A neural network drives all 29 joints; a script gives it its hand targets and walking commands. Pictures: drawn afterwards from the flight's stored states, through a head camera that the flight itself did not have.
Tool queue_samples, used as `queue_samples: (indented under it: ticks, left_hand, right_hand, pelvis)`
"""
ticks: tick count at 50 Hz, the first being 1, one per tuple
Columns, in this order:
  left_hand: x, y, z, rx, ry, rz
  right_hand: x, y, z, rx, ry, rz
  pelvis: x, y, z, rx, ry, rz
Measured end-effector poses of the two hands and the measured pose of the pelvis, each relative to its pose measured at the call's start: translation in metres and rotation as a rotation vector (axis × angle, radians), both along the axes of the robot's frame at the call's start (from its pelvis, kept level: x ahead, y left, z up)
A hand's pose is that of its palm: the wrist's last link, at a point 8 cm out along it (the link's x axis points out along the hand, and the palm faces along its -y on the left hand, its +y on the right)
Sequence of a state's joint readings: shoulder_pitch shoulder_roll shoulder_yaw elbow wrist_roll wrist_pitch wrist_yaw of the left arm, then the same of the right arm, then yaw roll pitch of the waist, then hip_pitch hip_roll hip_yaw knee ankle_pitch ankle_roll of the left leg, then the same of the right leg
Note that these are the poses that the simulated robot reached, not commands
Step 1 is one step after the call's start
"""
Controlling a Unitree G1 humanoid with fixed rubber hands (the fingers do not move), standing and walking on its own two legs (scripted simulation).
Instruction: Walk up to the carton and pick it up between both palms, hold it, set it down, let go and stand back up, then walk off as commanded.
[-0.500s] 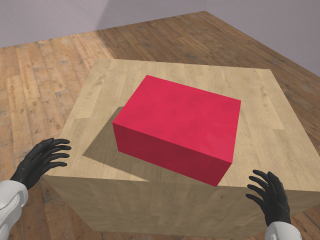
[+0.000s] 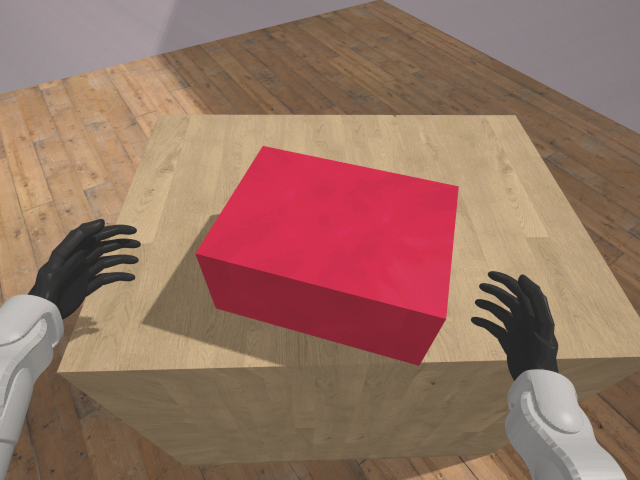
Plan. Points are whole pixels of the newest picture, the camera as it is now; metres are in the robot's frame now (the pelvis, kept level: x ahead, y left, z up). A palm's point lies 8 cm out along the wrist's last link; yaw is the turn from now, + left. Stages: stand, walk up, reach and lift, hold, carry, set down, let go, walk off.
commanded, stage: reach and lift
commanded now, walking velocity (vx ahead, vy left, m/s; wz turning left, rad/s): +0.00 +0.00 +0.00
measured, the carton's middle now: (335, 248) +0.45 -0.01 +0.00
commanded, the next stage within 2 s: none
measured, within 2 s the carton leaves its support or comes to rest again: neither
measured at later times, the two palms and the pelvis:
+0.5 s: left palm (93, 204) +0.39 +0.27 +0.15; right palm (547, 301) +0.29 -0.22 +0.11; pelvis -0.02 +0.00 +0.00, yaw +0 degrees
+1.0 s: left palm (122, 161) +0.44 +0.25 +0.17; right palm (547, 252) +0.35 -0.23 +0.13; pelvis -0.02 +0.00 +0.00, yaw +0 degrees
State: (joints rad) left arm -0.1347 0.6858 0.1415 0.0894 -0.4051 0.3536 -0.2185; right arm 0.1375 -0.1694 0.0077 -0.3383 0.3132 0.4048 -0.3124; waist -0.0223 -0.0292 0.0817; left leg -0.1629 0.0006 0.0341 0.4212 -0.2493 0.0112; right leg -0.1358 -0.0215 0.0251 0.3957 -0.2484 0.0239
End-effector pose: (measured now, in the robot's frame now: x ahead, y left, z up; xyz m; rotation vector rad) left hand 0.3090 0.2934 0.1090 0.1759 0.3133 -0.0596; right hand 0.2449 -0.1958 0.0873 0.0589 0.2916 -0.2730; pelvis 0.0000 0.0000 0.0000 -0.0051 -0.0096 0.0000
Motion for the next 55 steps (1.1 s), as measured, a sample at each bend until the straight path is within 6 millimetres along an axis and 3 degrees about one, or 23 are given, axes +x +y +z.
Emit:
queue_samples:
  ticks: [13, 28, 55]
  left_hand:
    - [0.041, -0.001, 0.029, -0.075, -0.05, 0.042]
    - [0.093, -0.023, 0.045, -0.13, -0.064, 0.037]
    - [0.143, -0.046, 0.067, -0.066, -0.062, 0.053]
  right_hand:
    - [0.024, -0.014, 0.013, -0.007, -0.01, -0.048]
    - [0.057, -0.028, 0.026, -0.008, -0.009, -0.075]
    - [0.11, -0.039, 0.049, -0.003, -0.027, -0.088]
  pelvis:
    - [-0.016, 0.0, 0.0, -0.001, -0.022, 0.0]
    - [-0.019, 0.0, 0.0, -0.001, -0.026, 0.0]
    - [-0.022, 0.001, -0.001, -0.012, 0.065, -0.005]
